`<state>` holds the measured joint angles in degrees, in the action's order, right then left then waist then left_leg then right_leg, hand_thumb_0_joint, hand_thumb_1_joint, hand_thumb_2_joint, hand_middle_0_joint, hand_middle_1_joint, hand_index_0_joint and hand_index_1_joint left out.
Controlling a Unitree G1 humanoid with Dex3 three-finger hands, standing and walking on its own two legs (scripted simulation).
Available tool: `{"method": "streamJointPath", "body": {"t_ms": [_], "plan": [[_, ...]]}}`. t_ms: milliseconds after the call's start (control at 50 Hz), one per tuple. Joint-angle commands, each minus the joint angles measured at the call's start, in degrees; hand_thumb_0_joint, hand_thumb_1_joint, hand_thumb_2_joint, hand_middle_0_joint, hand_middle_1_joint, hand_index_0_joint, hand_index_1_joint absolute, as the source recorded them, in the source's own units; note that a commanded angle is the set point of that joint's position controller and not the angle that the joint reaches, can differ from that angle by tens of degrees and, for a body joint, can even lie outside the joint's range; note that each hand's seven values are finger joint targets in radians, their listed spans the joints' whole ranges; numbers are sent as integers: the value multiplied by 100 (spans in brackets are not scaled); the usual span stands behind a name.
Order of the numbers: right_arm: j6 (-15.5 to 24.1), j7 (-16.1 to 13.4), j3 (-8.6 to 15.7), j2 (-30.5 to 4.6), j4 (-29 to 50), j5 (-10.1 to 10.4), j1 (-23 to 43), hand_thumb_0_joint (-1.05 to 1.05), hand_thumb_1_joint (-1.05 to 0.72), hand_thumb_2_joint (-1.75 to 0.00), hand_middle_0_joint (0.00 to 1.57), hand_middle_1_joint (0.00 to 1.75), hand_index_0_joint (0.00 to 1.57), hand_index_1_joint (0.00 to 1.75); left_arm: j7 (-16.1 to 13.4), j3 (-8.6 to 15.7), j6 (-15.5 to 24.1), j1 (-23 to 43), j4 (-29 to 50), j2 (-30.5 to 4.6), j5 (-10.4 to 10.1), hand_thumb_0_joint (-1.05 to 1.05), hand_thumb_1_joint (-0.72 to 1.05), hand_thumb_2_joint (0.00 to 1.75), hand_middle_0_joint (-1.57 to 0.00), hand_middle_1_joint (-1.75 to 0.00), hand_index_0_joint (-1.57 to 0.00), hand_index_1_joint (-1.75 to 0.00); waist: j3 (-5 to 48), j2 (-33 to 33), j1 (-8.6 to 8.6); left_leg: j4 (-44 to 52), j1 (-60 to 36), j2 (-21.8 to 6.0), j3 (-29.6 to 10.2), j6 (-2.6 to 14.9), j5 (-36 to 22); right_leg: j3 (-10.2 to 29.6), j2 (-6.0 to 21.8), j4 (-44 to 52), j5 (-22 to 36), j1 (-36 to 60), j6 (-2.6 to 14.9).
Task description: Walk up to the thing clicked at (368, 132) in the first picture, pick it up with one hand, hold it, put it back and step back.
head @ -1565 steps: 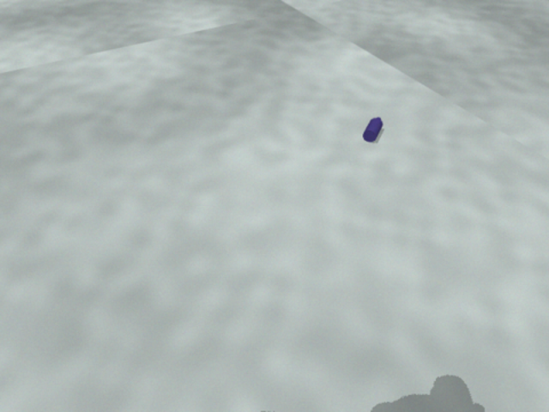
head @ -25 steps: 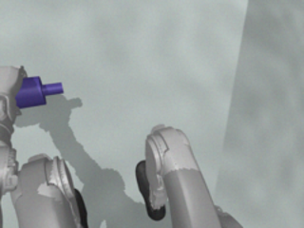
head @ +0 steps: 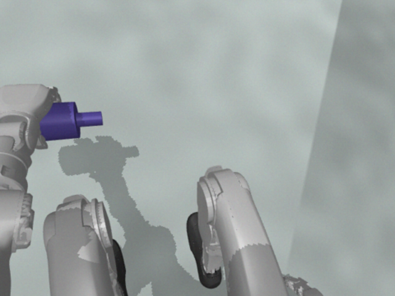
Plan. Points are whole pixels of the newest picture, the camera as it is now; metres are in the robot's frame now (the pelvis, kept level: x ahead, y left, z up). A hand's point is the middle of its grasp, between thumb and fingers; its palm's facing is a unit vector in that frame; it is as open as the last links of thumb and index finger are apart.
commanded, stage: lift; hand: left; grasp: from above
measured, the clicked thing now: (54, 121) +0.50 +0.21 -0.18
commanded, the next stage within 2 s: hold in 1.60 s
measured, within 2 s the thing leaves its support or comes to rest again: neither
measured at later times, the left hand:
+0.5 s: hand out of the picture +0.43 +0.26 -0.03, palm faces -0.48 -0.04 -0.88, open 10.6 cm
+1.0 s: hand out of the picture +0.36 +0.25 +0.18, palm faces -0.48 -0.08 -0.87, open 10.6 cm
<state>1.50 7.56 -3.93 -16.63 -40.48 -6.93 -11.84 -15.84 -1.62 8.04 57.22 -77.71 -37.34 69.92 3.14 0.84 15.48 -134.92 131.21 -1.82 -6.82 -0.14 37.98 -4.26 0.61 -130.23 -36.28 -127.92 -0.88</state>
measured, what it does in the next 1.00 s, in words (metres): rises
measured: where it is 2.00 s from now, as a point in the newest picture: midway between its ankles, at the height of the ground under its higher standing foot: (163, 278)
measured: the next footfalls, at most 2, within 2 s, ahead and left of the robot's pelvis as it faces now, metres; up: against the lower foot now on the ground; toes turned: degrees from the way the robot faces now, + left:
none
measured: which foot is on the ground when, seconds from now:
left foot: down 0.00-1.00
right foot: down 0.00-1.00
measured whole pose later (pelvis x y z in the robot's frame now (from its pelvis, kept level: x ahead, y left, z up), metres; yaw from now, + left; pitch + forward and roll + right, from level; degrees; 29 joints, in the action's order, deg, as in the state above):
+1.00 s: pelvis +0.02 +0.01 +0.28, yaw +5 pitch +21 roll -3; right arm -1.3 -3.0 1.0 -12.9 -41.3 2.0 -11.4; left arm -6.4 -9.9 1.9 23.7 -47.2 -25.9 57.9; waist 8.5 2.2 5.8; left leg -81.7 72.3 -2.4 -1.2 0.2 30.8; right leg -1.7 0.8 -79.0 -29.5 -70.8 -1.1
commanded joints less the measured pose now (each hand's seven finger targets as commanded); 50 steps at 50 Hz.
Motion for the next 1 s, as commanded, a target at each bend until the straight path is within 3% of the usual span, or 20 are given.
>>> {"method": "streamJointPath", "body": {"t_ms": [0,180,240,260,280,340,400,460,500,540,620,660,700,760,780,800,820,880,920,980], "plan": [[-47,-149,524,-1310,55,131,-1198,0,-91,-91,20,30,20,30,-163,247,-153,2404,1416,-1417,-305,0,76,84,-113,-60,-112,-62,4525,1809,-89,1694,-3074,194,522,142,-864,-294,-262,1507,966,2361,360],[-230,-310,716,-1201,226,367,-1171,0,-91,-91,20,30,20,30,403,232,-217,1760,2484,-1385,-581,0,77,87,-115,-58,-113,-60,4789,1584,-329,2177,-3517,220,580,184,-838,-126,-224,2025,890,2868,333],[-250,-358,733,-1146,282,419,-1185,0,-90,-90,20,30,20,30,523,63,-226,1373,2581,-1012,-680,0,79,88,-117,-56,-114,-59,4585,1284,-307,2376,-3645,215,540,196,-757,-127,-210,2262,833,2950,317],[-254,-381,766,-1155,306,453,-1155,0,-90,-90,20,30,20,30,571,116,-219,1443,2847,-1123,-720,0,80,88,-118,-57,-115,-60,4614,1334,-360,2461,-3739,211,532,201,-736,-100,-200,2342,813,2964,315],[-263,-412,792,-1163,371,475,-1129,0,-90,-90,20,30,20,30,589,208,-204,1465,3203,-1310,-743,0,80,88,-117,-58,-114,-60,4784,1520,-464,2577,-3874,218,537,189,-752,-77,-195,2388,791,3096,325],[-296,-454,805,-1098,475,516,-1064,0,-90,-90,20,30,20,30,692,79,-240,1021,3308,-987,-867,0,79,89,-118,-56,-115,-60,4637,1179,-464,2855,-4073,204,493,200,-610,-54,-193,2697,681,3312,295],[-318,-550,851,-1091,522,583,-945,0,-90,-90,20,30,20,30,709,176,-284,920,3776,-1161,-920,0,79,85,-115,-57,-113,-59,4835,1403,-631,3247,-4622,190,388,154,-616,-57,-184,2827,699,3471,309],[-341,-632,883,-1018,564,631,-819,0,-90,-90,20,30,20,30,737,43,-345,592,3980,-879,-999,0,83,88,-119,-56,-117,-59,4619,1325,-649,3636,-4952,167,317,137,-553,-46,-185,3117,679,3682,289],[-353,-685,888,-990,576,661,-792,0,-90,-90,20,30,20,30,733,84,-416,284,3977,-916,-1035,0,80,87,-118,-55,-115,-58,4474,1198,-680,3828,-5138,177,366,142,-598,-8,-188,3390,675,3952,274],[-359,-726,888,-930,584,680,-719,0,-89,-90,20,30,20,30,760,-61,-492,112,4118,-607,-1094,0,82,87,-119,-55,-116,-58,4522,1208,-672,4063,-5459,169,368,130,-762,9,-176,3605,821,4176,264],[-364,-842,923,-903,554,758,-619,0,-90,-90,20,30,20,30,789,-13,-588,-112,4521,-700,-1152,0,80,89,-119,-53,-115,-57,4469,1173,-754,4612,-6105,145,331,110,-867,55,-167,4130,910,4721,246],[-347,-885,903,-810,535,770,-541,0,-90,-90,20,30,20,30,833,-129,-602,-426,4503,-471,-1200,0,80,86,-118,-53,-115,-57,4218,1035,-758,4833,-6304,137,373,113,-981,73,-181,4406,990,4979,232],[-331,-960,912,-755,545,810,-477,0,-90,-90,20,30,20,30,817,-70,-590,-488,4841,-588,-1233,0,79,87,-118,-53,-114,-57,4295,1011,-804,5110,-6602,150,423,126,-925,145,-184,4785,945,5412,218],[-294,-1042,883,-733,483,842,-396,0,-89,-90,20,30,20,30,790,-20,-577,-799,4820,-567,-1235,0,78,87,-119,-49,-115,-54,3856,908,-872,5632,-6921,141,378,116,-741,195,-176,5221,817,5784,208],[-289,-1062,866,-700,453,849,-387,0,-89,-90,20,30,20,30,771,-99,-607,-1136,4447,-412,-1198,0,79,86,-121,-48,-116,-53,3633,783,-863,5758,-7048,135,377,108,-805,179,-195,5346,830,5846,213],[-269,-1089,878,-668,470,876,-363,0,-89,-90,20,30,20,30,740,-88,-564,-855,4947,-483,-1252,0,81,85,-121,-48,-116,-53,3828,865,-901,5909,-7272,141,403,108,-815,230,-198,5556,843,6161,217],[-260,-1106,847,-638,408,871,-350,0,-90,-90,20,30,20,30,724,-178,-603,-1145,4476,-309,-1219,0,79,87,-120,-49,-116,-54,3479,692,-830,6001,-7274,144,422,111,-821,247,-210,5720,835,6210,208],[-184,-1141,831,-599,346,901,-293,0,-89,-90,20,30,20,30,674,-299,-603,-1332,4252,-84,-1285,0,76,85,-119,-47,-114,-52,2894,540,-836,6485,-7461,144,421,109,-632,292,-212,6213,656,6547,198],[-133,-1152,844,-616,314,914,-295,0,-89,-90,20,30,20,30,619,-237,-585,-1542,4111,-138,-1264,0,75,85,-117,-47,-113,-52,2800,415,-949,6784,-7699,136,374,105,-611,309,-204,6469,649,6831,190],[-70,-1155,828,-584,287,919,-300,0,-90,-90,20,30,20,30,566,-347,-558,-1672,3928,47,-1206,0,74,83,-117,-47,-113,-52,2566,401,-950,7114,-7976,144,412,97,-775,347,-205,6829,786,7152,188]]}}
